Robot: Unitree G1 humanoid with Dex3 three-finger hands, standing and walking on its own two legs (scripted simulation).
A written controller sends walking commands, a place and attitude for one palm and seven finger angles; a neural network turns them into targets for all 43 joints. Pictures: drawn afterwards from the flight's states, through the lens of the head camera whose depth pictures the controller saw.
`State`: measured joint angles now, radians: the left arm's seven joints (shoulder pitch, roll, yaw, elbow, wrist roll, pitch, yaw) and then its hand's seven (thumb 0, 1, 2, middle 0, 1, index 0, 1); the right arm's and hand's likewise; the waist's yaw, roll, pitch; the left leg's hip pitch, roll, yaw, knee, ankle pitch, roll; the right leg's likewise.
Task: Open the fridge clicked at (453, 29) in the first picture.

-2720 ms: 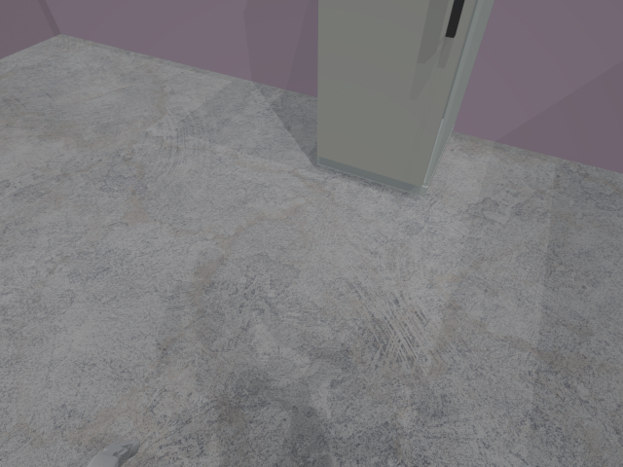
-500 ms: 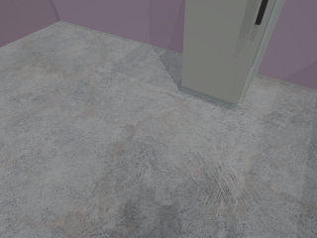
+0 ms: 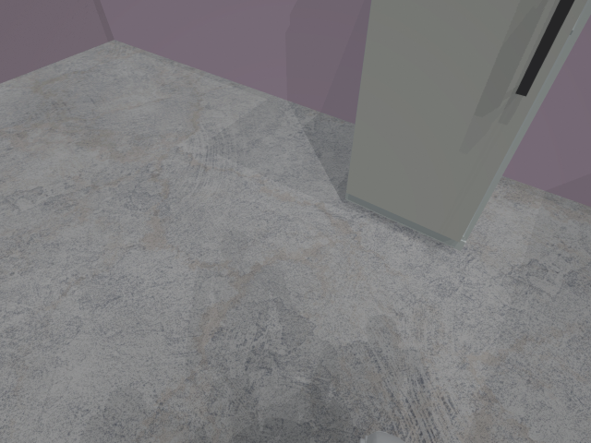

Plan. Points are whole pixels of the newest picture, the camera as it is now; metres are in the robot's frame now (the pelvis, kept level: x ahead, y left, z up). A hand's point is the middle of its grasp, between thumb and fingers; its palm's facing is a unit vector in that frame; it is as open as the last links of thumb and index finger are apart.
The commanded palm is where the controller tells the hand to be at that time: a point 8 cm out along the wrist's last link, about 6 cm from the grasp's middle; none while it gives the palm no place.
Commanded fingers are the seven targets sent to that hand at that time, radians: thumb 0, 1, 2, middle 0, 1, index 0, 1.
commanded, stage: walk to a spot facing it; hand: right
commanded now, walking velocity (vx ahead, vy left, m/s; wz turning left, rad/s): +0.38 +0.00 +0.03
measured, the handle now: (557, 20) +1.02 -0.52 +0.17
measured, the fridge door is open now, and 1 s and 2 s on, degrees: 0 0 0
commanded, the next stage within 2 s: turn to face it in 0.68 s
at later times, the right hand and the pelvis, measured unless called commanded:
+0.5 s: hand (453, 387) +0.27 -0.24 -0.17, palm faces -0.07 +0.98 -0.17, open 7.4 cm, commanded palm none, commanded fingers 0.00 -0.90 -0.90 0.20 0.30 0.20 0.30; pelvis +0.22 -0.06 +0.01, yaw +7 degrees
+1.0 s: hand (380, 261) +0.52 -0.13 -0.15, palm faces -0.16 +0.95 -0.25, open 7.2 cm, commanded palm none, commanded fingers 0.00 -0.90 -0.90 0.20 0.30 0.20 0.30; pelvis +0.41 +0.04 +0.01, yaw +10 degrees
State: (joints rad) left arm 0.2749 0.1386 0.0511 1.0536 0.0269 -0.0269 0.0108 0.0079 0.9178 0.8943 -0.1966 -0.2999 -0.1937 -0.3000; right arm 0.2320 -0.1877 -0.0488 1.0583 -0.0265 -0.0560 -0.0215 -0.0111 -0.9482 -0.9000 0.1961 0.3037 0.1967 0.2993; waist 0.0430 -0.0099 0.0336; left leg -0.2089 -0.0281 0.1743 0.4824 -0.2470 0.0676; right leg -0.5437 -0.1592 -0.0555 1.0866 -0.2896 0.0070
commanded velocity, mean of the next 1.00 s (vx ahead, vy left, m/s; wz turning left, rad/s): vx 0.25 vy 0.00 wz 0.07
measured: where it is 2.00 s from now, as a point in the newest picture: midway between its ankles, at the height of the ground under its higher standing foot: (290, 376)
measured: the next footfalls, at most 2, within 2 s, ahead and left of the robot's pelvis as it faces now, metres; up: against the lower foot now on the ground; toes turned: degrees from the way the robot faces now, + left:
right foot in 0.18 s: +0.20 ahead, -0.16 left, +0.00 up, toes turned -11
left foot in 0.70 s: +0.45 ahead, +0.11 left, +0.00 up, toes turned +20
